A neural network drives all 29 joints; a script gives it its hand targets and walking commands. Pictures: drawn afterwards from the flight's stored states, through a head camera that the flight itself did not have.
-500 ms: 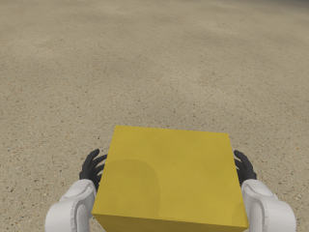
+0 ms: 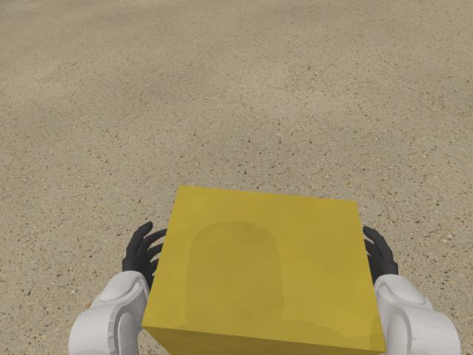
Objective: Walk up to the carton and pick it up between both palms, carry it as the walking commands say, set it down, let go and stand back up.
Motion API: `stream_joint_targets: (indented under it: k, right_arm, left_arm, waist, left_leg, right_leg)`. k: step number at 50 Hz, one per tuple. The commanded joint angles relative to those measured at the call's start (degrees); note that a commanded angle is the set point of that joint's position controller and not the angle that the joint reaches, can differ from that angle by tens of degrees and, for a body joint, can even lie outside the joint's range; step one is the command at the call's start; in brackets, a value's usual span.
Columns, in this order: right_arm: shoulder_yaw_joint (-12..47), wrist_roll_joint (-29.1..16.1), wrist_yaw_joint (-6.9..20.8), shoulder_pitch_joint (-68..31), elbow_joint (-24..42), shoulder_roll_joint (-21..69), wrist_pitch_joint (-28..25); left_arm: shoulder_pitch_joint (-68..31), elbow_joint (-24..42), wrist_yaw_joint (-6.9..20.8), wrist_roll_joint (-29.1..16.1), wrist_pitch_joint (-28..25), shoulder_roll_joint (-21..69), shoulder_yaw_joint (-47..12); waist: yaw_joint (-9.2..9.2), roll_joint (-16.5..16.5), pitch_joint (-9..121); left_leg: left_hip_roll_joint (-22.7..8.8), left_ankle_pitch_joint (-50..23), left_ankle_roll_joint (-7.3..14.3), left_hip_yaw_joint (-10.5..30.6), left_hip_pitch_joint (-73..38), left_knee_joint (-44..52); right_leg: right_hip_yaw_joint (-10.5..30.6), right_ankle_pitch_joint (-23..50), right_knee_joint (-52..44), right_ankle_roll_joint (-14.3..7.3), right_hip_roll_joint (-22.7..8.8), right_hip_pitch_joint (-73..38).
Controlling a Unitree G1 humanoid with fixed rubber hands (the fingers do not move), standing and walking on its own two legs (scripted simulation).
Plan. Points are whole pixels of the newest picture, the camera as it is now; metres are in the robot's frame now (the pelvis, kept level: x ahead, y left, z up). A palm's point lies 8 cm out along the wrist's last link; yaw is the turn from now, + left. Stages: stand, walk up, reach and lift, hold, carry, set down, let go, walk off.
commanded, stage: carry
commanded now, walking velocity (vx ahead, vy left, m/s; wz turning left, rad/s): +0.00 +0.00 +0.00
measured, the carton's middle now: (255, 290) +0.24 +0.00 +0.00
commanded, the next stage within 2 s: none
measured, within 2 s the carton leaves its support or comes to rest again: neither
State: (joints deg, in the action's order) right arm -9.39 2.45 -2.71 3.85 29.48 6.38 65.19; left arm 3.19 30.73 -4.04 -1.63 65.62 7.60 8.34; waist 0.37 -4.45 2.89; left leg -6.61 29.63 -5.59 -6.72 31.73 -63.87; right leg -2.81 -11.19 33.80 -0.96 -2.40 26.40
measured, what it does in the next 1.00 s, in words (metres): steps on the spot: left foot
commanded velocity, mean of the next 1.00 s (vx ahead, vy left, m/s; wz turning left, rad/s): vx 0.00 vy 0.00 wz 0.00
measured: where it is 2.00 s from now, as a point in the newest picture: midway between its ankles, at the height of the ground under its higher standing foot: outside the picture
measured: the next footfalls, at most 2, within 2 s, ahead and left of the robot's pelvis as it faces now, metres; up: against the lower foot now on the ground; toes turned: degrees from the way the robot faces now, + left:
left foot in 0.22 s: -0.01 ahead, +0.04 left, +0.00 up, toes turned +4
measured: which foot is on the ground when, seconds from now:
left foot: up 0.00-0.20, down 0.22-1.00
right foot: down 0.00-1.00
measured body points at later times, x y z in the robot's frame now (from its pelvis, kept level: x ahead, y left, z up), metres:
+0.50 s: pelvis -0.04 -0.06 +0.00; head -0.07 -0.07 +0.45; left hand +0.18 +0.12 +0.09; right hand +0.20 -0.22 +0.07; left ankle -0.06 +0.04 -0.73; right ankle +0.07 -0.11 -0.73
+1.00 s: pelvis -0.05 -0.03 +0.00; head -0.08 -0.03 +0.45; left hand +0.17 +0.15 +0.07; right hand +0.19 -0.20 +0.07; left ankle -0.06 +0.04 -0.73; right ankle +0.07 -0.11 -0.73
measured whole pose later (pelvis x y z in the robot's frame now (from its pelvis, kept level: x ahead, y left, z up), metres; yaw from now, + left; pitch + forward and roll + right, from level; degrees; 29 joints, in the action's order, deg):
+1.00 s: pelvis -0.05 -0.03 +0.00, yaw +3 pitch +4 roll +1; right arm -8.2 2.4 -3.3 3.9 24.6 6.1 65.4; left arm 5.5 28.3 -4.7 -1.6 65.8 6.7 8.5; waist 0.4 1.0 8.7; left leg 0.5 16.6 3.0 -9.4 18.4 -30.7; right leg -8.0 -3.4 24.6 -3.6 -0.7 26.2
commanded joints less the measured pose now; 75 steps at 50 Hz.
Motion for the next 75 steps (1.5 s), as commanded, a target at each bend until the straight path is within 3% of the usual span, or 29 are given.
stream_joint_targets:
  k: [1,6,8,9,11,12,15,19,25,28,33,35,39,47,48,51,53,54,55,56,57,61,62,63,64,67,69,73,75]
  right_arm:
    - [48.17,-17.63,4.02,-28.7,12.38,40.77,-0.43]
    - [44.68,-16.51,4.22,-23.65,7.61,37.43,0.7]
    - [42.59,-15.27,4.25,-20.25,4.19,36.44,1.18]
    - [42.54,-16.15,4.53,-22.39,4.8,37.28,0.93]
    - [41.35,-15.82,4.81,-22.03,2.85,36.74,0.92]
    - [41.0,-15.57,4.79,-21.36,2.41,38.02,0.75]
    - [41.02,-15.93,4.35,-22.75,4.34,38.98,0.57]
    - [42.09,-16.21,3.73,-23.52,6.38,37.84,1.01]
    - [43.64,-15.55,2.41,-26.53,7.93,37.03,1.37]
    - [43.58,-15.41,2.24,-25.93,7.01,36.63,1.34]
    - [43.67,-16.23,2.25,-26.1,8.8,37.1,0.72]
    - [42.64,-15.66,2.22,-24.33,6.81,37.08,0.49]
    - [42.54,-15.6,2.52,-25.0,5.8,36.52,-0.03]
    - [41.76,-15.0,3.01,-23.86,3.14,36.81,-2.06]
    - [38.72,-13.06,3.0,-23.39,-0.63,33.93,-2.55]
    - [41.2,-14.6,3.26,-25.65,4.23,36.4,-3.07]
    - [40.28,-14.44,3.36,-26.14,3.31,36.55,-3.51]
    - [35.16,-10.58,3.49,-23.62,-6.66,31.64,-4.37]
    - [40.58,-14.25,3.51,-25.7,3.28,36.4,-4.11]
    - [37.68,-11.8,3.53,-22.87,-3.54,33.97,-4.35]
    - [39.93,-13.65,3.44,-25.69,2.23,35.19,-4.86]
    - [36.68,-11.37,3.8,-24.85,-3.24,32.92,-6.64]
    - [42.77,-15.74,3.66,-26.77,8.37,38.65,-6.26]
    - [42.71,-15.88,3.45,-25.02,7.85,38.57,-5.8]
    - [38.67,-13.07,3.62,-24.19,0.33,34.64,-6.18]
    - [41.86,-14.65,3.15,-24.33,6.11,36.59,-5.12]
    - [38.03,-12.35,3.59,-23.86,-0.36,33.42,-5.78]
    - [36.62,-11.18,3.77,-22.79,-1.42,32.12,-7.22]
    - [39.08,-12.91,4.06,-25.28,2.16,34.19,-7.72]
  left_arm:
    - [-16.27,3.54,7.42,-11.38,-1.07,39.29,-39.38]
    - [-20.03,4.67,5.95,-11.19,0.03,37.66,-42.41]
    - [-21.52,4.65,5.47,-11.24,0.74,36.2,-43.32]
    - [-21.75,5.2,5.13,-10.86,0.84,36.17,-43.92]
    - [-23.27,5.49,4.82,-10.17,1.31,35.3,-44.3]
    - [-26.91,8.45,4.82,-11.54,1.14,35.48,-45.78]
    - [-28.63,9.18,4.52,-12.29,1.26,36.17,-45.7]
    - [-26.05,8.47,4.27,-11.64,1.71,34.24,-43.89]
    - [-24.0,4.83,5.0,-11.45,1.42,33.6,-40.16]
    - [-22.96,3.51,4.94,-11.05,1.59,33.88,-39.78]
    - [-23.35,5.91,4.87,-11.64,0.99,34.05,-40.5]
    - [-25.64,7.43,4.36,-11.78,0.63,33.54,-41.43]
    - [-24.6,5.41,4.31,-11.09,0.16,33.18,-40.96]
    - [-25.29,4.59,4.38,-10.78,-1.77,33.81,-41.55]
    - [-23.88,-0.25,4.48,-8.87,-2.14,31.39,-38.73]
    - [-26.63,4.58,4.82,-11.11,-2.85,34.44,-41.35]
    - [-27.34,3.83,4.7,-10.8,-3.23,34.73,-41.13]
    - [-25.26,-5.65,4.79,-6.94,-4.03,29.9,-36.32]
    - [-27.26,4.05,4.7,-10.51,-3.95,34.56,-41.48]
    - [-25.18,-2.63,4.9,-8.52,-4.2,32.13,-38.36]
    - [-25.47,0.91,4.73,-9.71,-4.32,34.16,-40.59]
    - [-25.72,-3.77,5.13,-7.54,-6.43,31.24,-36.98]
    - [-27.05,7.28,4.95,-12.05,-5.96,37.31,-43.17]
    - [-25.16,6.93,4.81,-12.07,-5.29,36.99,-42.84]
    - [-24.64,0.14,4.85,-9.03,-5.99,32.79,-38.65]
    - [-24.69,5.48,4.91,-11.61,-5.05,35.09,-41.49]
    - [-24.07,-0.96,4.98,-8.51,-5.63,31.93,-37.69]
    - [-24.84,-1.74,5.07,-8.12,-7.18,31.48,-37.73]
    - [-24.69,0.32,5.26,-8.9,-7.44,33.42,-39.09]
  waist:
    - [-1.32,19.48,16.25]
    - [-1.45,13.74,15.12]
    - [-0.6,9.38,13.02]
    - [-0.73,6.02,14.03]
    - [-1.34,-10.87,9.11]
    - [-1.47,-10.45,6.31]
    - [-1.49,-2.03,12.59]
    - [-1.3,4.77,13.83]
    - [-0.97,15.24,12.46]
    - [-0.99,10.27,12.17]
    - [-0.66,10.45,13.69]
    - [-0.51,6.85,13.27]
    - [-0.74,8.62,11.47]
    - [-1.05,3.24,11.24]
    - [-1.11,2.35,11.58]
    - [-1.12,3.75,12.96]
    - [-0.9,1.69,12.66]
    - [-0.89,0.66,12.76]
    - [-0.97,1.24,12.07]
    - [-1.0,3.47,13.52]
    - [-0.87,0.88,13.46]
    - [-0.95,3.4,16.17]
    - [-0.93,2.98,16.46]
    - [-0.9,1.82,17.82]
    - [-0.92,2.93,18.57]
    - [-0.78,5.39,17.62]
    - [-0.76,3.42,18.31]
    - [-0.84,1.48,18.51]
    - [-0.9,2.03,18.54]
  left_leg:
    - [2.75,-1.67,2.39,0.45,-1.41,2.22]
    - [5.16,-1.52,4.65,-0.19,-11.6,25.11]
    - [7.27,-7.25,6.66,-1.91,-19.98,39.44]
    - [5.67,-9.38,7.25,-0.29,-23.16,43.9]
    - [-6.82,1.42,8.75,13.45,-19.51,52.23]
    - [-7.93,1.99,9.19,13.63,-13.08,51.78]
    - [-3.12,-15.38,7.27,5.69,-13.2,43.41]
    - [0.34,-5.71,7.74,3.4,-12.12,39.26]
    - [4.62,-6.19,7.94,0.84,-14.6,33.27]
    - [4.18,-7.51,8.06,1.29,-14.45,34.79]
    - [4.9,-6.9,9.03,0.69,-16.68,35.61]
    - [3.24,-7.7,8.62,2.28,-15.82,37.43]
    - [2.93,-4.5,8.8,2.47,-13.46,38.17]
    - [-0.52,-1.43,9.32,7.15,-10.36,43.36]
    - [-0.5,-2.22,9.1,6.41,-11.43,43.46]
    - [-1.33,-3.04,9.11,7.71,-10.63,44.13]
    - [-2.06,-6.15,9.02,8.23,-10.4,44.98]
    - [-2.2,-8.26,8.56,7.44,-11.41,44.8]
    - [-2.26,-10.9,8.53,7.14,-12.33,44.37]
    - [-2.1,-14.02,8.46,6.74,-13.0,42.49]
    - [-2.3,-16.24,8.66,6.75,-14.34,42.9]
    - [-2.1,-23.44,8.22,6.19,-16.57,40.26]
    - [-2.29,-25.37,8.31,6.33,-17.41,40.32]
    - [-2.59,-29.25,8.44,6.98,-17.84,40.37]
    - [-2.36,-28.52,8.38,6.09,-18.04,38.97]
    - [-1.87,-22.79,8.53,5.91,-17.42,39.47]
    - [-2.66,-30.59,7.77,5.95,-18.16,39.6]
    - [-2.92,-38.55,7.48,5.98,-20.16,38.68]
    - [-2.59,-31.47,7.69,5.63,-19.77,38.51]
  right_leg:
    - [11.34,-7.1,-17.05,-5.49,-11.43,-12.46]
    - [16.08,-8.8,-18.99,-8.21,-14.39,-8.11]
    - [14.43,-17.49,-21.49,-4.39,-12.61,-4.15]
    - [11.3,-13.14,-19.36,-1.46,-9.85,-3.85]
    - [4.15,-0.7,-9.08,2.6,-3.84,-1.67]
    - [2.33,0.9,-10.23,2.37,-3.03,-4.14]
    - [3.9,7.24,-11.39,0.32,-5.34,-14.43]
    - [7.74,-6.1,-16.37,-0.22,-8.3,-12.4]
    - [12.26,-20.25,-26.39,-0.31,-11.28,-8.41]
    - [10.68,-16.49,-24.79,-1.03,-11.13,-9.55]
    - [9.03,-17.41,-25.53,0.73,-10.08,-8.25]
    - [8.3,-15.55,-21.67,-0.42,-9.19,-8.34]
    - [7.19,-17.91,-21.6,0.11,-8.43,-7.08]
    - [5.64,-10.76,-16.24,-0.61,-6.8,-8.96]
    - [5.14,-9.32,-16.4,-0.45,-6.87,-8.98]
    - [4.03,-6.28,-14.45,-0.5,-6.3,-10.04]
    - [2.44,-2.09,-12.5,-0.45,-5.71,-10.92]
    - [2.66,-0.02,-11.75,-0.75,-6.09,-10.69]
    - [2.45,1.59,-11.35,-0.69,-6.28,-10.24]
    - [2.81,3.07,-11.24,-0.94,-6.25,-11.42]
    - [2.35,3.37,-10.34,-0.81,-6.0,-10.1]
    - [2.51,7.11,-8.97,-1.35,-6.37,-11.48]
    - [1.57,7.3,-8.3,-1.07,-6.16,-11.43]
    - [1.68,8.7,-7.39,-1.54,-6.14,-11.85]
    - [1.55,9.2,-7.92,-1.25,-6.2,-12.22]
    - [2.26,8.11,-9.01,-1.58,-6.79,-12.48]
    - [1.47,11.28,-6.75,-1.55,-6.97,-12.75]
    - [0.36,11.75,-4.58,-1.35,-6.18,-11.34]
    - [1.1,9.29,-6.34,-1.63,-6.42,-11.42]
